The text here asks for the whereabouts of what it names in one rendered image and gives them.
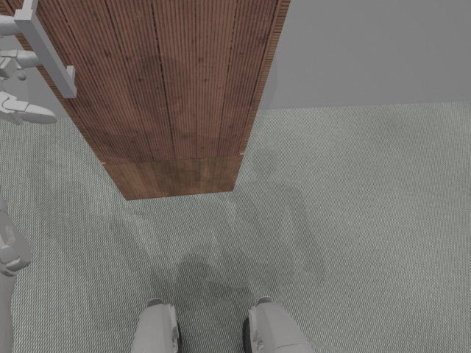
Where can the handle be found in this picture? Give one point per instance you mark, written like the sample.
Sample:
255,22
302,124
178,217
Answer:
32,30

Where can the left robot upper arm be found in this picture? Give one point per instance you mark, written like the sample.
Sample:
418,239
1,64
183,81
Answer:
15,254

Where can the robot left thigh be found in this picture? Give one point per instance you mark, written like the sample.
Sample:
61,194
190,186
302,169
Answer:
157,330

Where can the robot left hand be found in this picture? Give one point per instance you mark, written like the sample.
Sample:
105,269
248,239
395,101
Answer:
11,109

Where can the cupboard door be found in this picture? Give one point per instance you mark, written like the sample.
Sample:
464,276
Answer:
161,79

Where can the robot thigh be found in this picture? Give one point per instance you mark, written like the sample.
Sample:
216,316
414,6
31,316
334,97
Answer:
157,330
271,325

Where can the robot right thigh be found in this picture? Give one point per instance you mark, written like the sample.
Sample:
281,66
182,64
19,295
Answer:
271,325

